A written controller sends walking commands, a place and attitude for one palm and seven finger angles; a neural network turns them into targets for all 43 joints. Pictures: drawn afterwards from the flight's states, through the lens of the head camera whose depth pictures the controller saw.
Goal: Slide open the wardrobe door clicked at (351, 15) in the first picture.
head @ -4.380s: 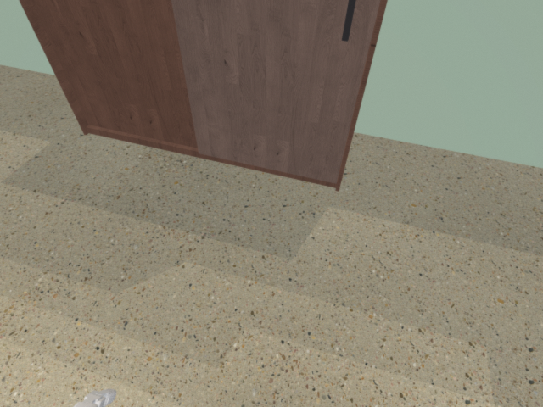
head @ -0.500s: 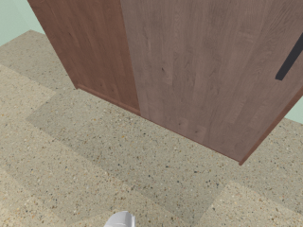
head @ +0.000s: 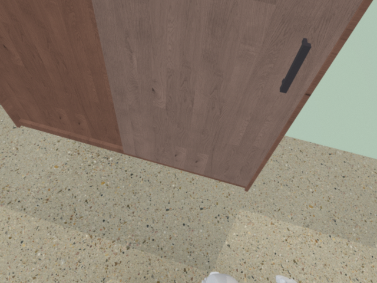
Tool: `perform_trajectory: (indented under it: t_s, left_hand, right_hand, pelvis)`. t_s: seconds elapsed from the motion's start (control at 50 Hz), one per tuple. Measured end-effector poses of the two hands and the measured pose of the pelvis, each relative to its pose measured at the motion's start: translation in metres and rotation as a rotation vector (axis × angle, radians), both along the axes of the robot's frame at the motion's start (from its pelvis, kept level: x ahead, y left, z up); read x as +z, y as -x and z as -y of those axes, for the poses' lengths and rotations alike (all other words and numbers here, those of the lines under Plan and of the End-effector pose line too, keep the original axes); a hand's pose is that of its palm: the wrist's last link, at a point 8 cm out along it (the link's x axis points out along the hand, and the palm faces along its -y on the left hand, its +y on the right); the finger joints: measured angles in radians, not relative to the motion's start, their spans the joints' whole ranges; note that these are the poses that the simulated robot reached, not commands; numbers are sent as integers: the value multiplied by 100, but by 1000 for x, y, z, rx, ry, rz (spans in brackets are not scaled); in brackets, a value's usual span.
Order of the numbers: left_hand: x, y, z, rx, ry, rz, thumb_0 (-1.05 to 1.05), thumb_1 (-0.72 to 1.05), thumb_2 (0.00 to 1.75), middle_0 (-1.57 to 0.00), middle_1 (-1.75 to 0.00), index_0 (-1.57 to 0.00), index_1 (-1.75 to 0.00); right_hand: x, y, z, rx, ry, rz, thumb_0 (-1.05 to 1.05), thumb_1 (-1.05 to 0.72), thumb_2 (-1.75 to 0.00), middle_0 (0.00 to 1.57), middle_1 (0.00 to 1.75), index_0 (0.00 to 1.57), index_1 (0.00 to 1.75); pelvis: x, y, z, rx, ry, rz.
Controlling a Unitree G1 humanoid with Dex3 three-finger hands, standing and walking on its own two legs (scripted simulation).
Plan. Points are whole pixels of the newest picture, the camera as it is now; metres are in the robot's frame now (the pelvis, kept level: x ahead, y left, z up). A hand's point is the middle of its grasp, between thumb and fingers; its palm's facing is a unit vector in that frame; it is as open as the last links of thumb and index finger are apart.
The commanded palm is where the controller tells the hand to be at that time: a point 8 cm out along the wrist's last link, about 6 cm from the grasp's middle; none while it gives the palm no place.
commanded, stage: turn to face it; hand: right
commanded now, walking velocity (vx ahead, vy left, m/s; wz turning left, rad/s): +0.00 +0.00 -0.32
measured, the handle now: (293, 66) +0.74 -0.26 +0.09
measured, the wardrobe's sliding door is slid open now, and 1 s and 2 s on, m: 0.00 0.00 0.00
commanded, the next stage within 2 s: take the last steps up to it in 0.16 s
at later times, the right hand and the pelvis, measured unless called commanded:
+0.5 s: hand out of the picture -0.06 -0.25 -0.18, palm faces +0.21 +0.96 -0.19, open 7.4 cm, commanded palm none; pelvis +0.00 -0.05 +0.01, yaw -9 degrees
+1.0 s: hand (268, 258) +0.23 -0.20 -0.16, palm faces +0.13 +0.97 -0.20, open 7.3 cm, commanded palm none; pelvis +0.14 -0.01 -0.01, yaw -10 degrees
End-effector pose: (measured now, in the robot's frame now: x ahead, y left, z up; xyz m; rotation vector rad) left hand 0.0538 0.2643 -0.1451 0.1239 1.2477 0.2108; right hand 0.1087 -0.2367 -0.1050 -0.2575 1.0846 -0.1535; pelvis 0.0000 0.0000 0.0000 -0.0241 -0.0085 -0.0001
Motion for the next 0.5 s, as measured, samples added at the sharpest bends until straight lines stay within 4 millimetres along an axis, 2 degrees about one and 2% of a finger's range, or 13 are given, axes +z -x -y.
perform_trajectory:
  t_s: [0.1, 0.2, 0.28, 0.38, 0.44, 0.5]
  left_hand:
    - [5, -14, -5, -66, 3, 2, 0, 91, 90, -20, -30, -20, -30]
    - [7, -29, 6, -138, -8, -22, 0, 91, 90, -20, -30, -20, -30]
    - [11, -48, 28, -203, -25, -8, 0, 91, 90, -20, -30, -20, -30]
    - [17, -68, 68, -287, -52, 56, 0, 91, 90, -20, -30, -20, -30]
    - [27, -64, 86, -298, -49, 76, 0, 91, 90, -20, -30, -20, -30]
    - [33, -51, 98, -278, -47, 59, 0, 91, 90, -20, -30, -20, -30]
  right_hand:
    - [0, 41, -3, -74, -6, -47, 1, -91, -90, 20, 30, 20, 30]
    - [-11, 89, 2, -152, -27, -121, 1, -91, -90, 20, 30, 20, 30]
    - [-24, 133, 15, -218, -51, -205, 1, -91, -90, 20, 30, 20, 30]
    - [-48, 179, 40, -301, -93, -298, 1, -91, -90, 20, 30, 20, 30]
    - [-48, 187, 51, -303, -108, -342, 1, -91, -90, 20, 30, 20, 30]
    - [-41, 177, 59, -294, -125, -327, 1, -91, -90, 20, 30, 20, 30]
  pelvis:
    - [5, 3, -7, -55, 14, 13]
    - [4, 6, -2, -97, 10, 10]
    - [1, 11, 10, -122, -5, 1]
    - [-9, 14, 33, -150, -23, 1]
    - [-2, 10, 43, -142, -36, 9]
    - [6, 4, 51, -159, -51, 13]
